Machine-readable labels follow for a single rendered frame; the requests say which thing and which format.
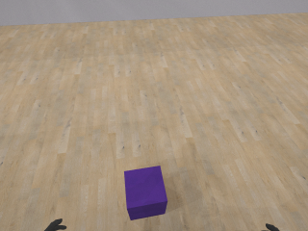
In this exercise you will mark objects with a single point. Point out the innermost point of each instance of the carton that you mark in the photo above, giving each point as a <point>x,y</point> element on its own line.
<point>145,192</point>

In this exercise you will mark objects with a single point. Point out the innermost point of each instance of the robot left hand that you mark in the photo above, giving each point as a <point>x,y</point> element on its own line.
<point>54,225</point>

